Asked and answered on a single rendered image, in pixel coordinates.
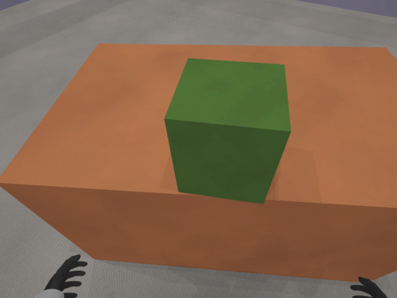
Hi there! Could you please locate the pedestal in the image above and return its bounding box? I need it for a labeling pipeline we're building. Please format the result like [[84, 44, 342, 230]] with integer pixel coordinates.
[[0, 43, 397, 282]]

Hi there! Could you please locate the left robot hand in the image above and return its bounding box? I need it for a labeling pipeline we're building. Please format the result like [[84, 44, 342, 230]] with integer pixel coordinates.
[[44, 255, 87, 298]]

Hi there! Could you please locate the right robot hand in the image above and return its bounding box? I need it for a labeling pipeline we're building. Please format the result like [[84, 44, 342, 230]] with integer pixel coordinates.
[[350, 277, 387, 298]]

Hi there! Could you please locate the carton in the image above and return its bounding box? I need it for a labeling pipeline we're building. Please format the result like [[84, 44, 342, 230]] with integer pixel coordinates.
[[164, 58, 291, 204]]

